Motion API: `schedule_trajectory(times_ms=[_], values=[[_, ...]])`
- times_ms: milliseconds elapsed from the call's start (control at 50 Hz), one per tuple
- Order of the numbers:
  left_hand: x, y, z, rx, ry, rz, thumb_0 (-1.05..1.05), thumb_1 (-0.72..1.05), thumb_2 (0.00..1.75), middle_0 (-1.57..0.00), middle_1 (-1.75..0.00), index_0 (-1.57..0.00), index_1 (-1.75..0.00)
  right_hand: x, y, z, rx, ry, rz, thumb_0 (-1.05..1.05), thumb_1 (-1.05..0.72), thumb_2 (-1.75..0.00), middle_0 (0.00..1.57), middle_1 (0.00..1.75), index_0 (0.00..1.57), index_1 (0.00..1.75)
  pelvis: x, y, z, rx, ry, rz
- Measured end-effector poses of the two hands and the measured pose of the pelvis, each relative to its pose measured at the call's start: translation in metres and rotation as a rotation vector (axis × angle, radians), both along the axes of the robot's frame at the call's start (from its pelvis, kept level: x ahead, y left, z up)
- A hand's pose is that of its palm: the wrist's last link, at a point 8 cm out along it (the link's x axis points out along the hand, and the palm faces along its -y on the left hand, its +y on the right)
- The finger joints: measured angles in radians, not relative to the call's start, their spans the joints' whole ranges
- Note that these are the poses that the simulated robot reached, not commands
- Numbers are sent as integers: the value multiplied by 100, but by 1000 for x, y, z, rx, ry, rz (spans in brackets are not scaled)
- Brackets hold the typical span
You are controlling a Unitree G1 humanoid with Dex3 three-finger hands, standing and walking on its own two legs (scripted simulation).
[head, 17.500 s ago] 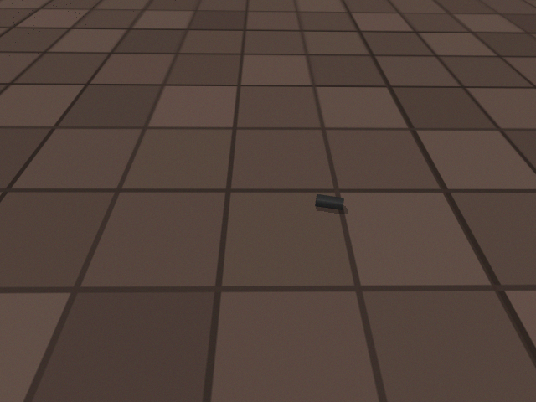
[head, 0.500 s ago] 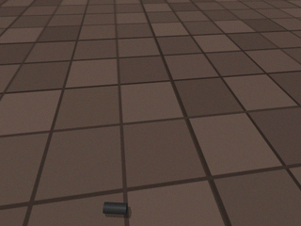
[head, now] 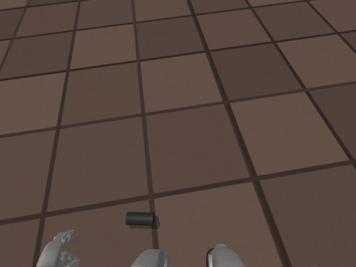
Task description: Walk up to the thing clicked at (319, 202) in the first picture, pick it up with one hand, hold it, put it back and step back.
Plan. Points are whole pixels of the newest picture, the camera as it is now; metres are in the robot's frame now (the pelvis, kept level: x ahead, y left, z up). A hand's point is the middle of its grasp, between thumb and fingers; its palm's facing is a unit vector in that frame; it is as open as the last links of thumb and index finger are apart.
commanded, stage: walk up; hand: left
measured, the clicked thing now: (140, 218) +0.39 +0.23 -0.72
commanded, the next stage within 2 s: none
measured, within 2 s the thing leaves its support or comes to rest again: neither
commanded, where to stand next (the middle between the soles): -0.01 +0.01 m, yaw -2 degrees
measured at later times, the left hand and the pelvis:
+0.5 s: hand out of the picture -0.02 +0.29 -0.15, palm faces -0.07 -0.92 -0.37, open 7.4 cm; pelvis -0.04 +0.01 +0.01, yaw -2 degrees
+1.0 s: hand out of the picture +0.08 +0.28 -0.14, palm faces -0.01 -0.91 -0.42, open 7.4 cm; pelvis -0.03 +0.00 +0.00, yaw -1 degrees
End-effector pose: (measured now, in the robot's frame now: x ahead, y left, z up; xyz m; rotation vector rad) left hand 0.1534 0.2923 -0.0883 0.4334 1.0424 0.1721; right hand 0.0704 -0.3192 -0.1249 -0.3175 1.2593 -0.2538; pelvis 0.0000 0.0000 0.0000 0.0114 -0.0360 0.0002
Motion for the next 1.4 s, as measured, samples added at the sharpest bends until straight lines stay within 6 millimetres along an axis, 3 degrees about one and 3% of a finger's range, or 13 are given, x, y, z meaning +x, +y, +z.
schedule_trajectory(times_ms=[80, 180, 300, 400, 460, 580, 660, 800, 920, 1040, 1180, 1300, 1400], values=[[-6, 6, 0, 6, -52, 8, 0, 90, 90, -20, -30, -20, -30, 3, 7, -2, -3, -13, 55, 0, -91, -90, 20, 29, 20, 29, -14, 6, -5, -9, 7, 22], [-36, 32, -18, -18, -73, 54, 0, 90, 90, -20, -30, -21, -30, -13, 21, 1, -33, -9, 110, 0, -91, -90, 20, 30, 20, 29, -33, 18, -18, -3, -2, 57], [-105, 54, -29, -27, 83, 151, 0, 90, 90, -20, -30, -20, -30, -47, 31, 26, -52, 6, 107, 0, -90, -90, 20, 30, 21, 30, -48, 23, -3, -21, -11, 44], [-161, 56, -26, -41, 207, 158, 1, 90, 90, -20, -30, -20, -30, -53, 26, 43, -70, -37, 106, 1, -90, -90, 20, 30, 21, 30, -50, 21, 7, -26, -2, 13], [-178, 51, -23, -40, 266, 132, 1, 90, 90, -20, -30, -20, -30, -55, 15, 48, -70, -86, 98, 1, -90, -90, 21, 30, 21, 30, -47, 15, 9, -26, -3, -15], [-164, 29, -10, -16, 193, 86, 1, 90, 90, -20, -30, -20, -30, -62, -21, 39, -59, -90, 64, 1, -90, -90, 20, 30, 21, 30, -38, -7, 4, -48, -22, -26], [-154, 16, 7, -10, 116, 88, 1, 90, 90, -20, -30, -20, -30, -52, -26, 35, -34, -74, 53, 1, -90, -90, 20, 30, 20, 30, -30, -14, 11, -27, -29, -24], [-138, 14, 20, 23, 105, 86, 1, 90, 90, -20, -30, -20, -30, -23, -9, 27, 26, -95, 68, 1, -91, -90, 20, 29, 20, 29, -19, -12, 17, -20, -36, -20], [-104, 25, -5, 9, 83, 92, 1, 90, 90, -20, -30, -20, -30, -7, 16, 10, 32, -81, 83, 1, -90, -90, 20, 30, 20, 29, -17, 1, -1, -20, -32, -6], [-83, 22, -16, -11, 52, 75, 1, 90, 90, -20, -30, -20, -30, -4, 28, 13, 35, -127, 88, 1, -90, -90, 20, 30, 21, 30, -40, 3, -4, -16, -29, -22], [-120, 11, -18, 10, 98, 34, 0, 90, 90, -20, -30, -20, -30, -18, 10, 10, 31, -201, 70, 1, -90, -90, 20, 30, 21, 30, -63, -6, -11, -25, -18, -62], [-171, 6, -3, 25, 172, 83, 1, 90, 90, -20, -30, -20, -30, -55, -4, 10, 39, -111, 22, 1, -90, -90, 20, 30, 20, 30, -66, -11, 4, 6, -17, -60], [-183, 12, 6, 6, 159, 112, 1, 90, 90, -20, -30, -20, -30, -83, -4, 13, 36, -5, 52, 1, -91, -90, 20, 29, 20, 29, -62, -8, 11, 12, -9, -20]])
